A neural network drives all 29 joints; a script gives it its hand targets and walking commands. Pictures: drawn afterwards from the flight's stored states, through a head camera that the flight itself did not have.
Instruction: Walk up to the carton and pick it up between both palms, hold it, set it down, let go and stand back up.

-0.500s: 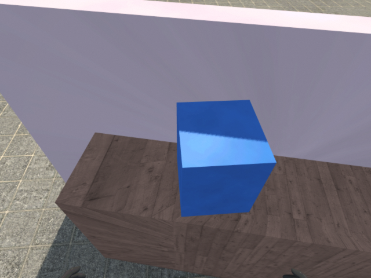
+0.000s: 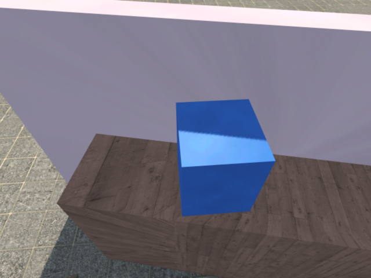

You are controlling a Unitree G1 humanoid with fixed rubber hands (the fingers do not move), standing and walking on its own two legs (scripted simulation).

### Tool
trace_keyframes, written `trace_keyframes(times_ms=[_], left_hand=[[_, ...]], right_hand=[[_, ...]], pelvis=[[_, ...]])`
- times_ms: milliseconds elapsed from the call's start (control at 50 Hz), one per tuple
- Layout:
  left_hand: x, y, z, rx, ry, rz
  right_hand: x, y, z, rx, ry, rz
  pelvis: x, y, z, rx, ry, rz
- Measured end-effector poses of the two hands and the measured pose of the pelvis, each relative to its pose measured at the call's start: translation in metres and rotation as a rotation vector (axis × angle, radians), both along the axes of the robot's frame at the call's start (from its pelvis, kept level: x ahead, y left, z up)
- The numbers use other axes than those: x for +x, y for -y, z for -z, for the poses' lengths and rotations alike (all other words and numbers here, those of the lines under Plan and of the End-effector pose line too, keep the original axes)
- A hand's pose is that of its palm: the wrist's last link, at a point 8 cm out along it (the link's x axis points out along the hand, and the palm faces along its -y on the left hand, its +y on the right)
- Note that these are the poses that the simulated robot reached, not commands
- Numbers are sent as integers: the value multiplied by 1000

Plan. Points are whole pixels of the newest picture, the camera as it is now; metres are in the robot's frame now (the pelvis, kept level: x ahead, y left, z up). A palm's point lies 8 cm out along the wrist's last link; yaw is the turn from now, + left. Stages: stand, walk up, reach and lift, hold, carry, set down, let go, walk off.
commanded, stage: stand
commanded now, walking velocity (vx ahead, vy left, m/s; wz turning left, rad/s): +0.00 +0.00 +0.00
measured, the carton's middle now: (214, 159) +0.43 -0.05 -0.04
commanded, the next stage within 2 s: none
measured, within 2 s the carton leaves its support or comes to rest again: neither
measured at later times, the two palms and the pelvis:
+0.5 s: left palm out of the picture +0.06 +0.29 -0.11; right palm out of the picture +0.07 -0.26 -0.12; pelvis -0.01 +0.00 +0.00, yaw +0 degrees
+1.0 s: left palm out of the picture +0.06 +0.30 -0.11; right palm out of the picture +0.06 -0.26 -0.12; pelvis -0.01 +0.00 +0.00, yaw +0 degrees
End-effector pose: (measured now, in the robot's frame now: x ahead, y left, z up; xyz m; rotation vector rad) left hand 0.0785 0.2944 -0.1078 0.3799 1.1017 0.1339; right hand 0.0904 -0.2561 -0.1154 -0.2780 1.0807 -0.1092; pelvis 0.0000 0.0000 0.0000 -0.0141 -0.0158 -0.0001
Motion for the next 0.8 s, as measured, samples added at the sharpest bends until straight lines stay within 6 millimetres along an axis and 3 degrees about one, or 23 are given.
trace_keyframes(times_ms=[800], left_hand=[[-21, -1, 0, 13, -49, -10]], right_hand=[[-33, 9, 9, -1, -79, 31]], pelvis=[[-10, 2, -2, 3, 6, 0]])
